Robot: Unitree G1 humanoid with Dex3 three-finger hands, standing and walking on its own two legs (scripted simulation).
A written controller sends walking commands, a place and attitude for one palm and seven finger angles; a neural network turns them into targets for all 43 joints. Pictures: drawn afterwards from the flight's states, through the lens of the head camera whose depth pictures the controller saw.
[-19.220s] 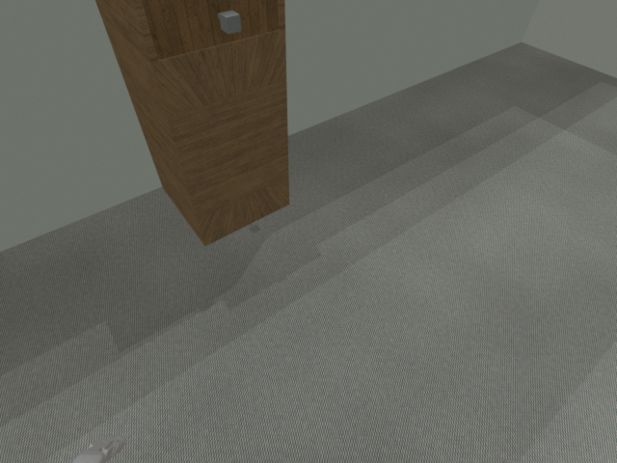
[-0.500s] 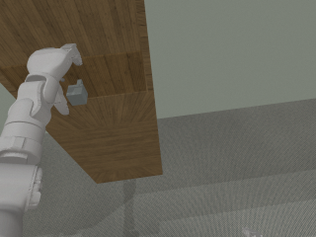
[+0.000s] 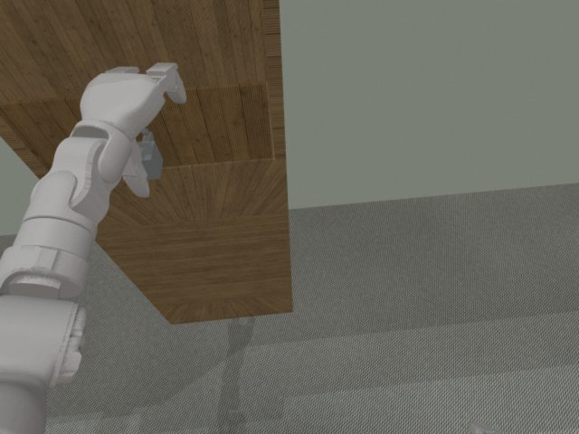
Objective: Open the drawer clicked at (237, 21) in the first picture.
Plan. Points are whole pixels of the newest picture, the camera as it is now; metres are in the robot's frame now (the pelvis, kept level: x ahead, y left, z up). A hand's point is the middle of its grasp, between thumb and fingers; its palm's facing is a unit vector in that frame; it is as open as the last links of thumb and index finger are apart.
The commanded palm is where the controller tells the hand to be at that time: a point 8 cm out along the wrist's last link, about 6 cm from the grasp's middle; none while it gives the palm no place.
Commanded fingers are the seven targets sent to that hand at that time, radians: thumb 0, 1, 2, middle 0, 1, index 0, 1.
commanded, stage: move the hooked fingers above the handle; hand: left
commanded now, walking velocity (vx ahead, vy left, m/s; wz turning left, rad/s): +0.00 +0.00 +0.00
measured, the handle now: (145, 151) +0.50 +0.24 +0.09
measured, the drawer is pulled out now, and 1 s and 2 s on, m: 0.00 0.00 0.00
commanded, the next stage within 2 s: lower the fingers behind the handle in 1.64 s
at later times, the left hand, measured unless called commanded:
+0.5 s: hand (96, 168) +0.42 +0.27 +0.14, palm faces -0.20 +0.03 -0.98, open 13.8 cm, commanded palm +0.44 +0.26 +0.22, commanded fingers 0.00 -0.50 0.30 -0.30 -1.20 -0.30 -1.20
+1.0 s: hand (88, 125) +0.46 +0.27 +0.18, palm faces +0.04 +0.04 -1.00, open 13.7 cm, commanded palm +0.44 +0.28 +0.22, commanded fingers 0.00 -0.50 0.30 -0.30 -1.20 -0.30 -1.20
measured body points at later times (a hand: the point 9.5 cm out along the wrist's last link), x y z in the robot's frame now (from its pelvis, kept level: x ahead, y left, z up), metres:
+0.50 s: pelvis -0.01 -0.01 +0.00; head +0.05 -0.02 +0.45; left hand +0.43 +0.26 +0.19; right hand +0.09 -0.30 -0.12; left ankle -0.02 +0.11 -0.74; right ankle -0.01 -0.13 -0.74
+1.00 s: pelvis -0.01 +0.00 +0.00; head +0.03 -0.04 +0.45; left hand +0.45 +0.26 +0.23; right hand +0.09 -0.23 -0.14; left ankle -0.02 +0.11 -0.74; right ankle -0.01 -0.13 -0.74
